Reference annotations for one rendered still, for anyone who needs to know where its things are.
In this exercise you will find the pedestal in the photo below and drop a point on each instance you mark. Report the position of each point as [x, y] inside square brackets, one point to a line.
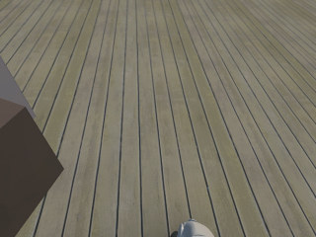
[28, 167]

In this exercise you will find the right robot thigh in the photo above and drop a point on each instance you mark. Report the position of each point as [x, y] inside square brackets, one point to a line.
[193, 229]

